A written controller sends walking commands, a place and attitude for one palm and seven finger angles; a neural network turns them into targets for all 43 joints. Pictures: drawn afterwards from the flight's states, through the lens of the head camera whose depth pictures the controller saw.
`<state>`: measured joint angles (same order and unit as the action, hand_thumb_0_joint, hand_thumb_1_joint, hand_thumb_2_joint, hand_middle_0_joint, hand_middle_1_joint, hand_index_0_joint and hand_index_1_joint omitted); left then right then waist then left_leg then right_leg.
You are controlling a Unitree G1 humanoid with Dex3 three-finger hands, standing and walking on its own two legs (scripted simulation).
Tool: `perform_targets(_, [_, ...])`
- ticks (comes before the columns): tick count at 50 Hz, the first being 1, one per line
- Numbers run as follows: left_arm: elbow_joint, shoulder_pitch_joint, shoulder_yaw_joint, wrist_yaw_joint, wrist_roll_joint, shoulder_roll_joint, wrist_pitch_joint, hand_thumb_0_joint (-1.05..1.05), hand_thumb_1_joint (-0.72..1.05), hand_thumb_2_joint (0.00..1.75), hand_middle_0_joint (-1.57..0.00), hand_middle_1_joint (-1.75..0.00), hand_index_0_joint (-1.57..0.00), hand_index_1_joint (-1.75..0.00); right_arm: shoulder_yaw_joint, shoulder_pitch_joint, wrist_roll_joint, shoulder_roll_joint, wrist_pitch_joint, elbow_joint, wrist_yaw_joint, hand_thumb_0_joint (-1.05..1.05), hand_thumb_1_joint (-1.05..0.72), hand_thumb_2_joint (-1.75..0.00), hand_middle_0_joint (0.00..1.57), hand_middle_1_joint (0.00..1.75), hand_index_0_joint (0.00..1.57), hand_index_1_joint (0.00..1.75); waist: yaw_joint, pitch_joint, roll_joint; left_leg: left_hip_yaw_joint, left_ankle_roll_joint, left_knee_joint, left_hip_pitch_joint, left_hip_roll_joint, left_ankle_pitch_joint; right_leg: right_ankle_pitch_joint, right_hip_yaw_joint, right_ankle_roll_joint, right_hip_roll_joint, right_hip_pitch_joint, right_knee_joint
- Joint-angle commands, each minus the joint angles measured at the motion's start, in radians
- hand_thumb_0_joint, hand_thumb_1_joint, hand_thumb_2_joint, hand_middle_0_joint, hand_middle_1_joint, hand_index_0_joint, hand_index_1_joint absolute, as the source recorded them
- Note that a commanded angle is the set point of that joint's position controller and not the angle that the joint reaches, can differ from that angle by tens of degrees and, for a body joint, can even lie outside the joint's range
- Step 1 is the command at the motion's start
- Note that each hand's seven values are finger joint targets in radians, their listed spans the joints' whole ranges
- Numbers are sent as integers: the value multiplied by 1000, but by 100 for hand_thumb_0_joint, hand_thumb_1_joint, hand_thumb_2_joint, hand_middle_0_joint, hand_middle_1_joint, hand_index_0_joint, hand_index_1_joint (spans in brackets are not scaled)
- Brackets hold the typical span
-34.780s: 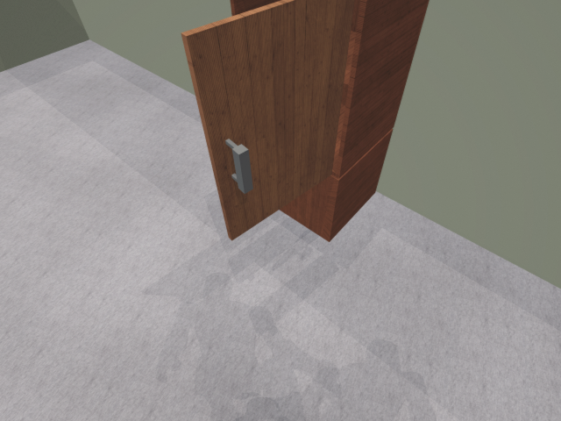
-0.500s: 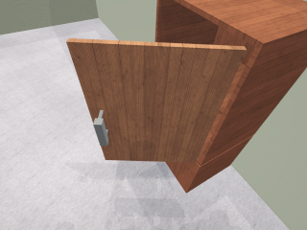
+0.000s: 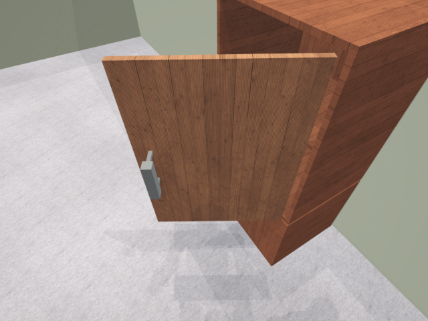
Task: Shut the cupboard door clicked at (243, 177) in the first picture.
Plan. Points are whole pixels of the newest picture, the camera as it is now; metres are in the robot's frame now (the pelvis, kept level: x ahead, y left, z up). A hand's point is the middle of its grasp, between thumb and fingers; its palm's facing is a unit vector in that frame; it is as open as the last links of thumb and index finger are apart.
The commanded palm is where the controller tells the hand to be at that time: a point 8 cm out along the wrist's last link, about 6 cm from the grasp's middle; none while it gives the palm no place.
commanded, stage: come to a stop and stand still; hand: left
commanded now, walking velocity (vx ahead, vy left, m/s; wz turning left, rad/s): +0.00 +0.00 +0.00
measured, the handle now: (152, 174) +0.47 +0.19 -0.04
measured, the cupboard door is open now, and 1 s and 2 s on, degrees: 59 59 59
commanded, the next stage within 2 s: look again from close up in 0.26 s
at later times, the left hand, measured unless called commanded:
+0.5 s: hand out of the picture +0.03 +0.19 -0.16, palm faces -0.04 -0.97 -0.24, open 7.4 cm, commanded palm none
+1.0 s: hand out of the picture +0.07 +0.19 -0.15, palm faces +0.06 -0.97 -0.25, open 7.4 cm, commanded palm +0.11 +0.23 -0.06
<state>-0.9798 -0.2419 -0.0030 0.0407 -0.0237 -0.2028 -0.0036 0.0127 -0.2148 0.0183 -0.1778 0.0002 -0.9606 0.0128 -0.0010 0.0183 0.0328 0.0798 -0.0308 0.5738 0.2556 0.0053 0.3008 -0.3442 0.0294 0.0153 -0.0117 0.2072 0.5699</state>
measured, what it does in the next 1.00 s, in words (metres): stands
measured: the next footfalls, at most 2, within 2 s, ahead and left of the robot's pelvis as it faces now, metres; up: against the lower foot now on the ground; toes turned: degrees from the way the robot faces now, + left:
none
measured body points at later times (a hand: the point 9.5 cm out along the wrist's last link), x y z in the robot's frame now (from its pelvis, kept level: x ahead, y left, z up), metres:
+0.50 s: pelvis +0.00 -0.01 +0.01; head +0.02 -0.01 +0.46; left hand +0.03 +0.24 -0.14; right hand +0.02 -0.26 -0.15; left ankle +0.01 +0.10 -0.73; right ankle -0.02 -0.13 -0.73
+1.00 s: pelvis +0.01 -0.02 +0.01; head +0.03 -0.02 +0.46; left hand +0.07 +0.24 -0.13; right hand +0.07 -0.27 -0.14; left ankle +0.01 +0.10 -0.73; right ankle -0.02 -0.13 -0.73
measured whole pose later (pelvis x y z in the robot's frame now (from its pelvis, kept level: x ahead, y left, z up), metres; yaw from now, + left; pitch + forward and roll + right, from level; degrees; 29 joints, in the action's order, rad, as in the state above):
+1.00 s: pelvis +0.01 -0.02 +0.01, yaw +0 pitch -1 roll +0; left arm -0.92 -0.25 0.06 0.01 0.00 -0.22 0.03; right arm 0.00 -0.18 0.01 -0.22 0.04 -1.06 0.03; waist 0.00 0.05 0.00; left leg 0.07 0.00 0.48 0.20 0.03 0.26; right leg -0.31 0.03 -0.01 0.01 0.16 0.48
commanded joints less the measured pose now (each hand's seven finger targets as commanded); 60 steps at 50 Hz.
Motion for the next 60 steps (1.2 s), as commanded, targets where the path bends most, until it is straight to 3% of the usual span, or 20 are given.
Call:
perform_targets(1, [58, -34, 18, -3, 2, -118, -10, 0, 90, 90, -20, -30, -20, -30, 25, -18, 3, -135, 17, 56, -3, 0, -90, -90, 20, 30, 20, 30, 3, 102, -19, -155, -23, -237, 54, 96, 89, -17, 59, -58, -39, 99, -128])
perform_targets(5, [51, -32, 18, -7, 5, -132, -12, 0, 90, 90, -20, -30, -20, -30, 21, -26, 2, -159, 26, 43, -4, 0, -90, -90, 20, 30, 20, 30, 4, 34, -47, -155, -24, -246, 7, 102, 55, 27, 62, -54, -46, 74, -123])
perform_targets(11, [29, -21, 18, -9, 6, -151, -19, 0, 90, 90, -20, -30, -20, -30, 15, -33, -3, -160, 34, 2, -1, 0, -90, -90, 20, 30, 20, 30, 2, 25, -57, -124, -19, -222, -35, 95, -60, 84, 75, -55, -66, 63, -149])
perform_targets(15, [-2, -25, 18, -9, 10, -158, -23, 0, 90, 90, -20, -30, -20, -30, 13, -35, -5, -170, 40, -28, 2, 0, -90, -90, 20, 30, 20, 30, 2, -24, -61, -107, -15, -195, -88, 98, -158, 168, 79, -53, -78, 36, -146])
perform_targets(21, [-36, -26, 15, -9, 9, -159, -22, 0, 90, 90, -20, -30, -20, -30, 9, -23, -8, -165, 37, -65, 7, 0, -90, -90, 20, 30, 20, 30, 4, 13, -36, -96, -10, -199, -92, 103, -173, 195, 79, -52, -79, 37, -160])
perform_targets(23, [-48, -25, 15, -8, 11, -160, -23, 0, 90, 90, -20, -30, -20, -30, 8, -23, -7, -170, 39, -75, 8, 0, -90, -90, 20, 30, 20, 30, 3, -11, -24, -96, -7, -194, -111, 103, -199, 227, 87, -54, -81, 23, -158])
perform_targets(47, [-58, 0, 19, -9, 9, -177, -28, 0, 90, 90, -20, -30, -20, -30, 9, 33, -6, -181, 35, -102, 11, 0, -90, -90, 20, 30, 20, 30, 5, -12, -64, -83, 6, -196, -144, 110, -263, 348, 86, -50, -91, -3, -185])
perform_targets(48, [-85, -98, 14, 35, 2, -109, -37, 0, 90, 90, -20, -30, -20, -30, 13, 45, -18, -160, 32, -40, 6, 0, -90, -90, 20, 30, 20, 30, 11, -2, -50, -37, 34, 6, -85, 128, -313, 601, 119, -8, -147, -7, -192])
perform_targets(49, [1456, 783, 567, 35, 109, -827, -331, 0, 90, 90, -20, -30, -20, -30, 61, -86, -16, -325, 211, 201, 113, 0, -90, -90, 20, 30, 20, 30, -97, -350, -89, -96, -14, 73, -370, 57, -497, 658, -2, -26, -56, -25, 84])
perform_targets(50, [992, -2, 103, 28, 128, -191, -236, 0, 90, 90, -22, -32, -22, -32, 26, 30, -82, -216, 270, 219, 129, 0, -90, -90, 20, 30, 20, 30, -21, -510, 308, -107, 4, 32, -416, 40, -716, 435, -90, -19, 11, 98, 231])
perform_targets(51, [1063, -230, 40, 19, 212, 35, -127, 0, 90, 90, -24, -34, -24, -34, 17, 47, -61, -170, 320, 282, 98, 0, -90, -90, 20, 30, 20, 30, 10, -456, 353, -115, 33, -24, -398, 58, -885, 200, -133, -24, 24, 153, 207])
perform_targets(52, [996, -53, 118, 25, 176, -49, -153, 0, 90, 90, -25, -36, -25, -36, 45, 10, -54, -168, 340, 253, 63, 0, -90, -90, 20, 30, 20, 30, -52, -213, 132, -128, 34, -2, -184, 60, -713, 147, -108, -14, 10, 260, 115])
perform_targets(53, [905, -99, 141, -3, 196, -13, -186, 0, 90, 90, -27, -38, -27, -38, 71, 3, -40, -182, 341, 278, 51, 0, -90, -90, 20, 30, 20, 30, -38, -49, 16, -121, 42, 47, -2, 33, -460, 168, -127, -18, 14, 311, 57])
perform_targets(54, [784, -112, 176, -32, 209, -33, -246, 0, 90, 90, -29, -40, -29, -40, 76, 28, -32, -195, 343, 296, 41, 0, -90, -90, 20, 30, 20, 30, -50, 40, -140, -119, 44, 93, 177, 10, -188, 113, -136, -19, 5, 383, 65])
perform_targets(55, [677, -196, 215, -78, 234, -16, -333, 0, 90, 90, -31, -42, -31, -42, 78, 47, -28, -185, 345, 315, 36, 0, -90, -90, 20, 30, 20, 30, -26, 77, -281, -115, 38, 155, 300, -4, -93, 69, -127, -19, 3, 451, 100])
perform_targets(56, [614, -326, 231, -149, 258, 4, -417, 0, 90, 90, -33, -44, -33, -44, 82, 51, -30, -179, 348, 341, 22, 0, -90, -90, 20, 30, 20, 30, 23, 40, -244, -97, 41, 219, 346, -22, -135, 177, -94, -31, -7, 437, 163])
perform_targets(57, [637, -338, 247, -221, 280, 3, -512, 0, 90, 90, -35, -46, -35, -46, 83, 57, -17, -181, 350, 359, 7, 0, -90, -90, 20, 30, 20, 30, 46, -103, -268, -90, 45, 302, 390, -31, -182, 328, -80, -24, -14, 429, 274])
perform_targets(58, [656, -356, 267, -294, 294, -11, -603, 0, 90, 90, -36, -48, -36, -48, 93, 60, -13, -178, 351, 377, -1, 0, -90, -90, 20, 30, 20, 30, 70, -207, -282, -83, 49, 366, 445, -37, -191, 385, -59, -18, -12, 432, 361])
perform_targets(59, [678, -322, 267, -367, 311, -32, -684, 0, 90, 90, -38, -50, -38, -50, 96, 78, -14, -176, 359, 398, -8, 0, -90, -90, 20, 30, 20, 30, 73, -265, -250, -72, 53, 427, 522, -49, -126, 325, -8, -11, -22, 454, 402])
perform_targets(60, [713, -276, 280, -436, 322, -75, -746, 0, 90, 90, -40, -52, -40, -52, 98, 87, -18, -177, 366, 425, -12, 0, -90, -90, 20, 30, 20, 30, 68, -295, -164, -71, 51, 478, 569, -46, -96, 277, 26, -18, -26, 489, 438])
